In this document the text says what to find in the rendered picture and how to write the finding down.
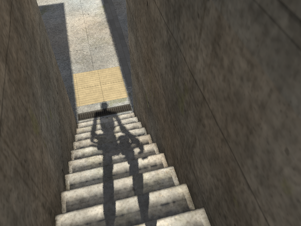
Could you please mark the stairs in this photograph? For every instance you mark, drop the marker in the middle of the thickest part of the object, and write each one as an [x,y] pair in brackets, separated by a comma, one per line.
[117,177]

